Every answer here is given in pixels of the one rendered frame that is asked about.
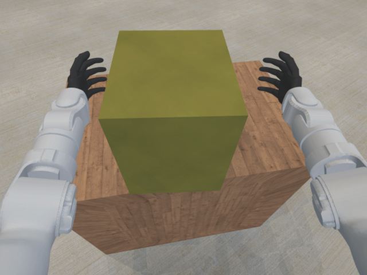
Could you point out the carton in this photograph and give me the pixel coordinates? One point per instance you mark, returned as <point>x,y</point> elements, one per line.
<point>172,111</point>

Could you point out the robot left upper arm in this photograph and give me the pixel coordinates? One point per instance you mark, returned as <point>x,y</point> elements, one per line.
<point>37,211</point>

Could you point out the left robot forearm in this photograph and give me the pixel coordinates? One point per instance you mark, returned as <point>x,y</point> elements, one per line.
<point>54,152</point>

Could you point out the right robot forearm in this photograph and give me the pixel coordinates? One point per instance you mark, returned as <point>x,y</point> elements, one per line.
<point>321,141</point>

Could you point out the robot right upper arm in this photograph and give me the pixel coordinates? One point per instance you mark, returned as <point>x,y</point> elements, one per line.
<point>340,201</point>

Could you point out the robot right hand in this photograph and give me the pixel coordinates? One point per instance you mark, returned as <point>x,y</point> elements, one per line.
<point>289,76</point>

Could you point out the pedestal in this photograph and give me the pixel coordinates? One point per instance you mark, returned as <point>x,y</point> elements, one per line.
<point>267,168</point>

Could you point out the robot left hand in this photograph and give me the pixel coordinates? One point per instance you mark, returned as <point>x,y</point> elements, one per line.
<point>79,74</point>

